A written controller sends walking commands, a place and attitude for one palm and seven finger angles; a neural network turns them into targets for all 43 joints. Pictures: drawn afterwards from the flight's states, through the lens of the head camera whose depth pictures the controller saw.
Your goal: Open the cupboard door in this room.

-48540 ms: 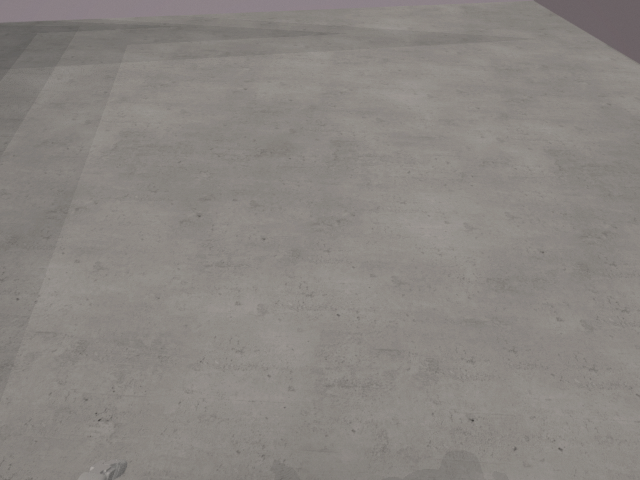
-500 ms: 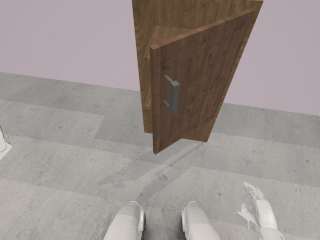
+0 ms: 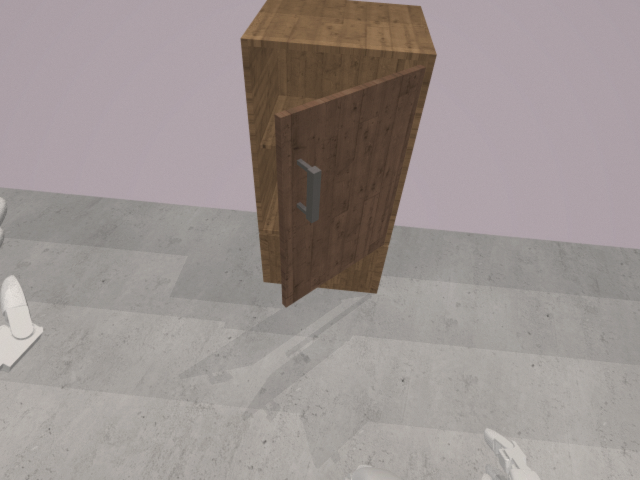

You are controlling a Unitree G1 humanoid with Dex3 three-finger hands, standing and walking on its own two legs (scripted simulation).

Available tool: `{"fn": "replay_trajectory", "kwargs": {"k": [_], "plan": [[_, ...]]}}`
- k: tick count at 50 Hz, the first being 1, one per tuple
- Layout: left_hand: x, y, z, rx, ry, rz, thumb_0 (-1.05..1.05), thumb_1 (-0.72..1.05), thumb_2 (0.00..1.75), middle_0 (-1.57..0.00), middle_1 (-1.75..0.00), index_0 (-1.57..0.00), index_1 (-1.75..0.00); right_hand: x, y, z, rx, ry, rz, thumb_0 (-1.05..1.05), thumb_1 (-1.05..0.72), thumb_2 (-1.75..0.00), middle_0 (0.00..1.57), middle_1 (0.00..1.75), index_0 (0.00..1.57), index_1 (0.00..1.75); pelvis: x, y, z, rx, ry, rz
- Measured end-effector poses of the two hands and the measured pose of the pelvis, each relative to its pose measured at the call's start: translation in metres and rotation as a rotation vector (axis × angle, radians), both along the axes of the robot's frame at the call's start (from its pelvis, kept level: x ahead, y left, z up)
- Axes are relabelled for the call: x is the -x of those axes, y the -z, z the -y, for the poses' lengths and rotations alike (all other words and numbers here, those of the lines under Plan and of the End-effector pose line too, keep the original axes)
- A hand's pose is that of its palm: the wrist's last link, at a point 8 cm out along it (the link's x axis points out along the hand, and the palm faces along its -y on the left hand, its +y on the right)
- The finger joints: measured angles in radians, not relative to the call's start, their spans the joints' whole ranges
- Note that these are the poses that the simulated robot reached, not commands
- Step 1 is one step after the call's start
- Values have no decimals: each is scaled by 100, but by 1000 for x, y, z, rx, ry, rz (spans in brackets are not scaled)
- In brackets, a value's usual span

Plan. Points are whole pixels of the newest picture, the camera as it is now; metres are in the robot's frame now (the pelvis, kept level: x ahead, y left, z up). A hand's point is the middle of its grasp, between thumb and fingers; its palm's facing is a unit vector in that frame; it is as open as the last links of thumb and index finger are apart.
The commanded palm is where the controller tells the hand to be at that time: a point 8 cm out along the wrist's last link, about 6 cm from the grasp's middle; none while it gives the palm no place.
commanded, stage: stop stepping back and stand still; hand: left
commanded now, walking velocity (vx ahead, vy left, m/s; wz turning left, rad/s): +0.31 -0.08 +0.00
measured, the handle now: (307, 191) +0.68 +0.04 -0.04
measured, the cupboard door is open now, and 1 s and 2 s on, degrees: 45 45 45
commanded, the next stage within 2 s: let the arm hang, fingers relaxed in 0.92 s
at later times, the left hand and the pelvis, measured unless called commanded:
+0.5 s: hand (99, 322) +0.22 +0.21 +0.18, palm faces +0.35 -0.79 -0.50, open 7.4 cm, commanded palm +0.16 +0.26 +0.18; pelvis -0.01 -0.03 +0.00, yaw -5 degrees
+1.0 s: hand (88, 308) +0.24 +0.23 +0.16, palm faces +0.32 -0.81 -0.49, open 7.4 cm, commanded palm none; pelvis +0.01 -0.01 +0.01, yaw -6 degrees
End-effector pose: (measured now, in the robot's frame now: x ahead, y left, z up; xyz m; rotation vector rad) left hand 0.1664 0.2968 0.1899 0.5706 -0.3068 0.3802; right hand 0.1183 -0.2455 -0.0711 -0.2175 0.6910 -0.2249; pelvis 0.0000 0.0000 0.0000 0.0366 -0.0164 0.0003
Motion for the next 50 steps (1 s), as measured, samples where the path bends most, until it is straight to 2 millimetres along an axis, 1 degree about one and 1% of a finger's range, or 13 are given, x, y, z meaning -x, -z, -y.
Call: {"fn": "replay_trajectory", "kwargs": {"k": [4, 7, 9, 12, 14, 18, 22, 25, 29, 35, 39, 45, 50], "plan": [[8, -13, 19, -47, 50, -2, 1, 89, 90, -21, -30, -21, -30, 22, 2, 4, -23, 30, -26, 1, -90, -89, 20, 30, 20, 30, 7, -5, 10, 26, 32, -8], [9, -20, 30, -94, 38, 14, 1, 88, 90, -22, -30, -21, -30, 30, 14, 12, -40, 39, -55, 1, -90, -90, 20, 30, 20, 30, 8, -1, 22, 33, 38, -15], [8, -18, 36, -131, 21, 34, 1, 88, 90, -22, -30, -21, -30, 31, 30, 22, -48, 31, -74, 1, -90, -89, 20, 30, 20, 30, 12, 11, 32, 9, 40, -26], [5, -11, 43, -79, 18, 29, 1, 88, 90, -21, -30, -21, -30, 33, 40, 35, -52, 28, -132, 1, -90, -89, 20, 30, 20, 30, 20, 12, 35, 15, 53, -13], [3, -7, 49, -35, 27, 6, 1, 88, 90, -21, -30, -21, -30, 34, 36, 42, -51, 47, -145, 1, -90, -89, 20, 30, 20, 30, 19, 6, 36, 12, 62, -13], [0, -4, 60, -5, 68, -31, 1, 88, 90, -22, -30, -21, -30, 31, 17, 51, -22, 80, -110, 1, -91, -89, 20, 30, 20, 30, 15, -3, 37, -4, 75, -15], [-5, -4, 58, -30, 105, -15, 1, 88, 90, -22, -30, -22, -30, 21, 9, 56, 31, 82, -51, 1, -91, -89, 20, 30, 20, 30, 9, 3, 32, 28, 72, -12], [-12, -6, 50, -49, 91, -7, 1, 88, 90, -22, -30, -22, -30, 11, 7, 53, 24, 82, -39, 1, -91, -90, 20, 30, 20, 30, 5, 3, 31, 18, 82, -5], [-21, -4, 42, -41, 51, -27, 1, 88, 90, -22, -30, -22, -30, -3, 8, 43, -9, 65, -20, 1, -91, -90, 20, 30, 20, 30, -1, 1, 30, 23, 87, -13], [-33, 8, 41, 21, 64, -77, 1, 89, 90, -21, -30, -21, -30, -17, 6, 24, -32, 38, -35, 1, -91, -89, 20, 30, 20, 30, -10, -2, 23, 28, 91, -14], [-37, 10, 39, 19, 88, -104, 1, 89, 90, -22, -30, -21, -30, -25, 2, 13, -35, 29, -27, 1, -91, -89, 20, 30, 20, 30, -13, -4, 17, 27, 99, -18], [-39, 4, 31, -1, 87, -105, 1, 88, 90, -22, -30, -21, -30, -32, -2, 4, -39, 17, -14, 1, -90, -89, 20, 30, 20, 30, -12, -6, 13, 33, 101, -24], [-37, 8, 25, 21, 70, -118, 1, 89, 90, -22, -30, -21, -30, -31, -3, 4, -27, 18, -22, 1, -90, -89, 20, 30, 20, 30, -11, -7, 8, 40, 103, -30]]}}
